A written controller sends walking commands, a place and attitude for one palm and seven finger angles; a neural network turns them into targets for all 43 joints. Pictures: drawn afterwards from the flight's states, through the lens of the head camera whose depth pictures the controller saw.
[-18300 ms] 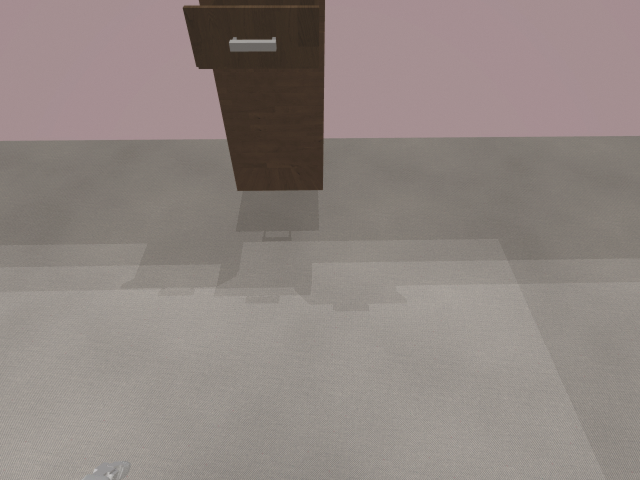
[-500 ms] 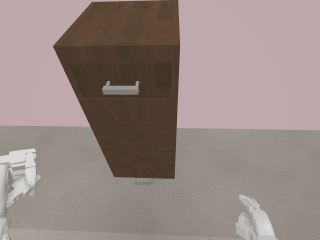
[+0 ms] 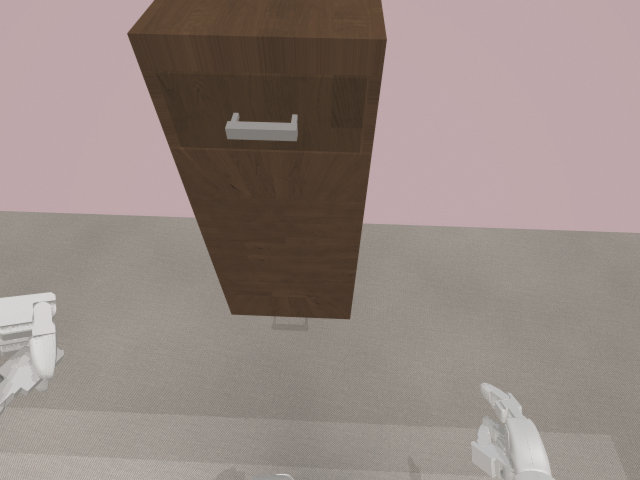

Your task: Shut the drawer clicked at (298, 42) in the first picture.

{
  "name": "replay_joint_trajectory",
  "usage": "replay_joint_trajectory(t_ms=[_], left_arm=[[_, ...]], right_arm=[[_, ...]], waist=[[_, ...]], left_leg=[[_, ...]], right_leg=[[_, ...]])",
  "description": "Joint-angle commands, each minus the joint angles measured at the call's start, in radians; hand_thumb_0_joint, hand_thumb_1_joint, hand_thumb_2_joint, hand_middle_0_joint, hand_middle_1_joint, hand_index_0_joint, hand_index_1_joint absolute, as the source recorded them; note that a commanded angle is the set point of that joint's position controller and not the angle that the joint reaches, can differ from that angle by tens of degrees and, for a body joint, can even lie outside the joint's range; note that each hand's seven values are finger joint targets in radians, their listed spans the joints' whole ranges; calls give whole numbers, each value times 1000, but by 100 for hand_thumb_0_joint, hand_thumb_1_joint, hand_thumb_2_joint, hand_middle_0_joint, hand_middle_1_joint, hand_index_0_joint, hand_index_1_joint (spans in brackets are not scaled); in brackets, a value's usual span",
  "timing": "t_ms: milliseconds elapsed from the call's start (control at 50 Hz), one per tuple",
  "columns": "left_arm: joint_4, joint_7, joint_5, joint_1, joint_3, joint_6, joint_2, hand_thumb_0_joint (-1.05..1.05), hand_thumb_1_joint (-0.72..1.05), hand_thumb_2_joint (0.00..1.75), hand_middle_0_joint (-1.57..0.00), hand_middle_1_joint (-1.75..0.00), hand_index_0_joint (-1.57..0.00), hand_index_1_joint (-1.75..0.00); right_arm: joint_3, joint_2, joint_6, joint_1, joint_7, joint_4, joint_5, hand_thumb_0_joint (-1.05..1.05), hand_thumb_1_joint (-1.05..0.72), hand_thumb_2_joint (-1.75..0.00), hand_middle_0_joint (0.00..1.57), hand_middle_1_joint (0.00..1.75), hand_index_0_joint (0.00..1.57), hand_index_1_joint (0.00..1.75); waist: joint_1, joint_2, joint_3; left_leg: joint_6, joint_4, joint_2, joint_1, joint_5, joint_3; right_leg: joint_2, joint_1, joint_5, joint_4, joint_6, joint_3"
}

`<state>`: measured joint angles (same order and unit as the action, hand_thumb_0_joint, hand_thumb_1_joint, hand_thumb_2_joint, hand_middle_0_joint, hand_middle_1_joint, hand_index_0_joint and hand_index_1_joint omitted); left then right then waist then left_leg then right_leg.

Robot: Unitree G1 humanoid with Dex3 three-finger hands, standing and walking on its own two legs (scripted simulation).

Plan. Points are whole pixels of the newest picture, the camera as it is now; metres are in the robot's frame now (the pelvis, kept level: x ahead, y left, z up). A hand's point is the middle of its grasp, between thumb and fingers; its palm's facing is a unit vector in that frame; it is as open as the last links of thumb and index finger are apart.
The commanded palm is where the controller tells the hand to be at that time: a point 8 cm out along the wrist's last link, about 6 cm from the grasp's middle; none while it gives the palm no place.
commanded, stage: step back with the hand held close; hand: left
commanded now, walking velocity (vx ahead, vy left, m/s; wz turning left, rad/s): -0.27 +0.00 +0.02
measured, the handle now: (263, 124) +0.68 +0.16 +0.05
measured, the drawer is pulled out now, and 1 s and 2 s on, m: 0.00 0.00 0.00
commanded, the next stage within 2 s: stop stepping back and stand still in 0.56 s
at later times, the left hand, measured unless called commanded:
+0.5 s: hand (8, 423) +0.14 +0.24 +0.17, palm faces +0.31 -0.83 -0.47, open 3.2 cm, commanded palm +0.08 +0.28 +0.19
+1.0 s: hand out of the picture +0.06 +0.25 +0.17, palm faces +0.30 -0.86 -0.42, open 3.2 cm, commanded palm -0.01 +0.30 +0.19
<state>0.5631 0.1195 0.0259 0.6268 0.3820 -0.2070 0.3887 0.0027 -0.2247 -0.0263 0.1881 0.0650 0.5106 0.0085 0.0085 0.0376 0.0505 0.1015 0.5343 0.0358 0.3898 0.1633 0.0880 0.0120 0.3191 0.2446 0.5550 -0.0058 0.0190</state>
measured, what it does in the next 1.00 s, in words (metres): walks backwards: right foot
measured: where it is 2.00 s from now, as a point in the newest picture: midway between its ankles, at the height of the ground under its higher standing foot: outside the picture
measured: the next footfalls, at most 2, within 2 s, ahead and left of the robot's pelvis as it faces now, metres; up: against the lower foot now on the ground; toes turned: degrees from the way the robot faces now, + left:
right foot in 0.50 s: -0.16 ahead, -0.11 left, +0.00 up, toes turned +0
left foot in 1.14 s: -0.02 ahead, +0.10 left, +0.00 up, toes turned -2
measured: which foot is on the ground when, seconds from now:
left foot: down 0.00-1.00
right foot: down 0.00-0.24, up 0.26-0.48, down 0.50-1.00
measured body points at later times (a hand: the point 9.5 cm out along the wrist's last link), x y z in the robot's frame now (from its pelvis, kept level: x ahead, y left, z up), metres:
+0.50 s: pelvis -0.06 +0.00 +0.00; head -0.02 +0.03 +0.45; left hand +0.11 +0.29 +0.19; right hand +0.12 -0.23 -0.07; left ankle +0.08 +0.06 -0.73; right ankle -0.20 -0.12 -0.73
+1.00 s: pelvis -0.14 +0.02 +0.01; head -0.14 +0.04 +0.46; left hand +0.04 +0.29 +0.19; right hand +0.00 -0.23 -0.06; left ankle +0.00 +0.07 -0.72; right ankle -0.19 -0.09 -0.73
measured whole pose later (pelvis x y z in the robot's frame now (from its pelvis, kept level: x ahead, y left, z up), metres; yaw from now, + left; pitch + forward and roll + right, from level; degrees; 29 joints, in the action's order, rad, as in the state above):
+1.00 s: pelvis -0.14 +0.02 +0.01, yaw -1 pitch +0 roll -2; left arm 0.57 0.13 0.04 0.59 0.36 -0.20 0.40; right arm -0.01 -0.20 -0.12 0.25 0.06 0.59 -0.01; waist -0.05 -0.01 0.00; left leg 0.03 0.39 0.06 0.41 0.10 0.01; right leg 0.06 0.14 0.36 0.44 0.03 -0.02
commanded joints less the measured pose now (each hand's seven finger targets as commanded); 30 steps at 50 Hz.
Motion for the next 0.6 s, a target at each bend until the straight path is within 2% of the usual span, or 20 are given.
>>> replay_joint_trajectory(t_ms=[0, 40, 80, 120, 140, 180, 220, 240, 280, 300, 360, 400, 420, 440, 460, 480, 500, 520, 540, 580], left_arm=[[230, 19, 8, -12, 118, -73, 146, 0, 90, 90, -140, -160, -140, -160], [236, 22, 10, -30, 109, -80, 148, 0, 90, 90, -140, -160, -140, -160], [250, 33, 16, -48, 115, -87, 167, 0, 90, 90, -140, -160, -140, -160], [238, 40, 18, -57, 90, -95, 151, 0, 90, 90, -140, -160, -140, -160], [234, 44, 18, -54, 95, -99, 157, 0, 90, 90, -140, -160, -140, -160], [231, 46, 16, -36, 119, -107, 176, 0, 90, 90, -140, -160, -140, -160], [235, 37, -4, -23, 141, -123, 166, 0, 90, 90, -140, -160, -140, -160], [230, 34, -14, -29, 164, -125, 179, 0, 90, 90, -140, -160, -140, -160], [229, 29, -7, -18, 180, -123, 196, 0, 90, 90, -140, -160, -140, -160], [236, 26, 4, -1, 159, -124, 176, 0, 90, 90, -140, -160, -140, -160], [256, 17, 38, 53, 111, -123, 151, 0, 90, 90, -140, -160, -140, -160], [275, 15, 48, 29, 90, -137, 152, 0, 90, 90, -140, -160, -140, -160], [281, 11, 47, 10, 90, -147, 167, 0, 90, 90, -140, -160, -140, -160], [283, 8, 46, -18, 92, -159, 183, 0, 90, 90, -140, -160, -140, -160], [278, 8, 47, -45, 110, -169, 206, 0, 90, 90, -140, -160, -140, -160], [270, 13, 49, -46, 148, -176, 235, 0, 90, 90, -140, -160, -140, -160], [277, 10, 52, -67, 145, -178, 233, 0, 90, 90, -140, -160, -140, -160], [295, 6, 54, -71, 122, -178, 202, 0, 90, 90, -140, -160, -140, -160], [294, 2, 60, -38, 140, -175, 220, 0, 90, 90, -140, -160, -140, -160], [253, 0, 85, 98, 206, -160, 256, 0, 90, 90, -140, -160, -140, -160]], right_arm=[[62, -137, -73, -65, 18, -145, -3, 0, -90, -90, 20, 30, 20, 30], [62, -134, -78, -61, 13, -135, -9, 0, -90, -90, 20, 30, 20, 30], [63, -131, -80, -56, 10, -115, -14, 0, -90, -90, 20, 30, 20, 30], [58, -124, -79, -50, 9, -97, -14, 0, -90, -90, 20, 30, 20, 30], [58, -126, -79, -53, 10, -94, -14, 0, -90, -90, 20, 30, 20, 30], [59, -133, -80, -73, 17, -99, -15, 0, -90, -90, 20, 30, 20, 30], [59, -157, -91, -96, 21, -115, -16, 0, -90, -90, 20, 30, 20, 30], [65, -152, -95, -98, 22, -114, -21, 0, -90, -90, 20, 30, 20, 30], [71, -132, -104, -89, 13, -116, -25, 0, -90, -90, 20, 30, 20, 30], [67, -122, -109, -90, 7, -112, -27, 0, -90, -90, 20, 30, 20, 30], [64, -113, -127, -68, -14, -77, -28, 0, -90, -90, 20, 30, 20, 30], [58, -105, -132, -58, -21, -40, -34, 0, -90, -90, 20, 30, 20, 30], [59, -109, -123, -49, -22, -24, -34, 0, -90, -90, 20, 30, 20, 30], [57, -108, -111, -44, -23, -17, -37, 0, -90, -90, 20, 30, 20, 30], [56, -108, -101, -46, -22, -12, -35, 0, -90, -90, 20, 30, 20, 30], [57, -105, -101, -54, -20, -2, -42, 0, -90, -90, 20, 30, 20, 30], [56, -109, -104, -78, -17, -20, -40, 0, -90, -90, 20, 30, 20, 30], [71, -111, -103, -55, -16, -19, -24, 0, -90, -90, 20, 30, 20, 30], [77, -124, -104, -60, -19, -35, -12, 0, -90, -90, 20, 30, 20, 30], [66, -114, -94, -92, -20, -74, -11, 0, -90, -90, 20, 30, 20, 30]], waist=[[-8, -18, -118], [-15, -53, -98], [-22, -75, -106], [-31, -74, -108], [-32, -58, -108], [-28, 17, -101], [-13, 193, -112], [-1, 222, -120], [2, 120, -140], [4, 91, -138], [6, 134, -184], [6, 152, -228], [6, 137, -249], [-2, 92, -252], [-10, 39, -270], [-9, 35, -313], [-8, 66, -340], [-21, 53, -376], [-19, 35, -387], [-2, 50, -362]], left_leg=[[-3, -224, -166, 232, 443, -237], [-24, -140, -126, 135, 396, -212], [-50, -40, -92, 5, 291, -184], [-60, 4, -78, -75, 215, -183], [-58, -21, -84, -81, 210, -199], [-39, -161, -136, 5, 270, -257], [25, -426, -284, 311, 610, -420], [52, -482, -339, 400, 681, -467], [61, -438, -340, 312, 541, -452], [51, -419, -323, 241, 468, -417], [-20, -410, -270, -3, 316, -332], [-86, -354, -249, -183, 94, -290], [-120, -300, -228, -264, -33, -250], [-131, -223, -196, -344, -169, -193], [-118, -142, -165, -424, -227, -144], [-111, -117, -164, -465, -294, -132], [-113, -143, -172, -498, -339, -121], [-95, -125, -169, -569, -410, -125], [-77, -111, -178, -594, -366, -139], [-77, -168, -179, -482, -138, -169]], right_leg=[[-25, -241, 30, -24, 16, -139], [-67, -102, 139, -132, 40, -200], [-119, 28, 170, -217, 67, -244], [-136, 98, 110, -225, 75, -221], [-118, 101, 98, -211, 66, -190], [-43, 19, 93, -143, 26, -122], [72, -276, 57, 153, -13, -46], [95, -343, 57, 292, -15, -44], [91, -265, 128, 340, -4, -67], [85, -216, 187, 296, 3, -58], [81, -121, 279, 61, 22, -13], [51, -92, 207, -166, 29, -20], [42, -74, 134, -259, 32, -32], [9, -23, 58, -319, 37, -67], [-30, 46, -33, -324, 38, -95], [-50, 62, -89, -282, 34, -85], [-24, 62, -55, -234, 20, -43], [13, 81, -81, -219, -11, -20], [22, 100, -52, -194, -27, -15], [22, 78, 81, -191, -10, -6]])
